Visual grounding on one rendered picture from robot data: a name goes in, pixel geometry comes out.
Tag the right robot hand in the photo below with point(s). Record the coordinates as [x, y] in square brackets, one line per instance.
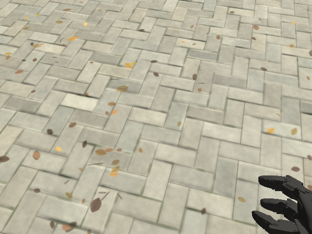
[299, 214]

